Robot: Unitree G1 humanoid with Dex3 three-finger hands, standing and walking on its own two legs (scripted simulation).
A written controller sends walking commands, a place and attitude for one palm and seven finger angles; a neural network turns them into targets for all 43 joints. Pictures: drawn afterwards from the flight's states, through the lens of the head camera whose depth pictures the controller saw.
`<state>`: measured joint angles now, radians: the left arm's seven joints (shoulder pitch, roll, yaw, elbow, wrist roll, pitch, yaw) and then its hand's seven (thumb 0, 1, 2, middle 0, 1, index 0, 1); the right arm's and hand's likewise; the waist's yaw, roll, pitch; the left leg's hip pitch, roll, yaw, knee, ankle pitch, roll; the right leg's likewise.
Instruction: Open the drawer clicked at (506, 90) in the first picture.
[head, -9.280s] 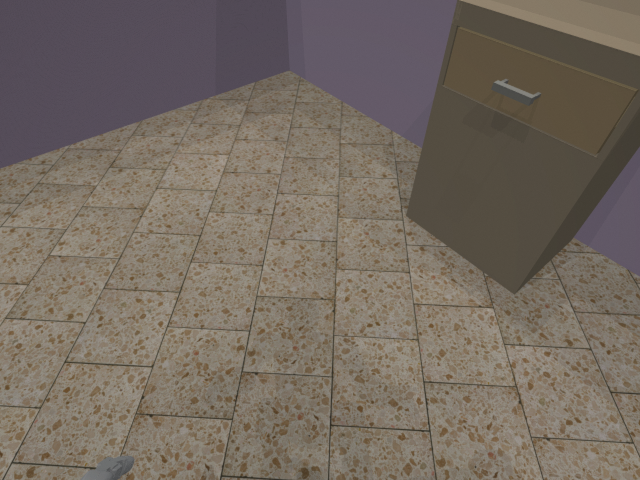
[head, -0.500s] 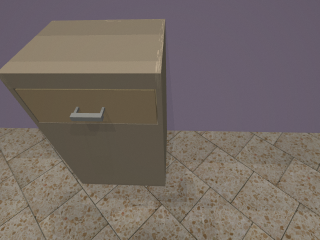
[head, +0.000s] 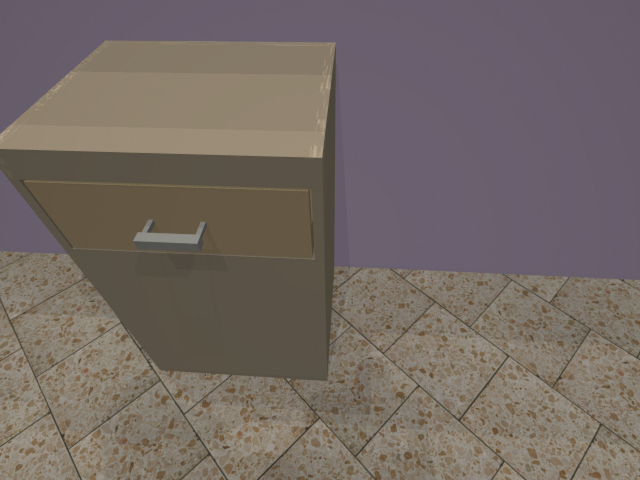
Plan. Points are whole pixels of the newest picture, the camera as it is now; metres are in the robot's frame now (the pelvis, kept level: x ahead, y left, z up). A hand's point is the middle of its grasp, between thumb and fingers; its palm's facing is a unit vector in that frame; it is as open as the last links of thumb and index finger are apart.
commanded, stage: come to a stop and stand still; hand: left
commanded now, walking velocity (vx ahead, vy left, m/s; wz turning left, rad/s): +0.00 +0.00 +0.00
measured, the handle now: (172, 233) +0.53 +0.31 -0.05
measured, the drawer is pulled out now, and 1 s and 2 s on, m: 0.00 0.00 0.00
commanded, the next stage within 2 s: look again from close up in 0.16 s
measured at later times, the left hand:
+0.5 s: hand out of the picture -0.01 +0.17 -0.17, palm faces +0.02 -0.98 -0.19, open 7.3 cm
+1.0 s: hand out of the picture -0.02 +0.16 -0.17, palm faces +0.05 -0.98 -0.18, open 7.3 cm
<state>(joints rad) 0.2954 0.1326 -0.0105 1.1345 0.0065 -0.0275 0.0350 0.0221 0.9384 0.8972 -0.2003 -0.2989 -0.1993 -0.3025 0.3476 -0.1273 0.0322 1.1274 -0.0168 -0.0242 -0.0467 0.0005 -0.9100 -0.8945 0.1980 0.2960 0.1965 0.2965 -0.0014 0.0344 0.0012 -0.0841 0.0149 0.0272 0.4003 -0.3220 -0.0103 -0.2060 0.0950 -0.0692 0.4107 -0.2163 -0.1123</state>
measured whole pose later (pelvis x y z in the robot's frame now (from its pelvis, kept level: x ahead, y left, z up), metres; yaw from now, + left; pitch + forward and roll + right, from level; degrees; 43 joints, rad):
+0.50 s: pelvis +0.00 +0.01 +0.00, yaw +0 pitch +0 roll +0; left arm 0.31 0.12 -0.01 1.14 0.01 -0.02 0.03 0.02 0.93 0.90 -0.20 -0.30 -0.20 -0.30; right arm 0.38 -0.12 0.04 1.15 -0.02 -0.02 -0.05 0.00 -0.91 -0.89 0.20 0.30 0.20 0.30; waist 0.00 0.03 0.01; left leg -0.06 0.01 0.04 0.39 -0.32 0.00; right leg -0.20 0.09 -0.06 0.42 -0.22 -0.11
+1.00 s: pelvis +0.00 +0.00 +0.00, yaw +0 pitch +1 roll +0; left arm 0.33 0.11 -0.01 1.13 0.01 -0.02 0.03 0.02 0.92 0.90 -0.20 -0.30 -0.20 -0.30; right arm 0.39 -0.11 0.03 1.14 -0.02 -0.01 -0.05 0.00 -0.91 -0.89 0.20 0.30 0.20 0.30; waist 0.01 0.02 0.01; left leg -0.09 0.01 0.03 0.41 -0.33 -0.01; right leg -0.21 0.09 -0.07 0.41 -0.22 -0.11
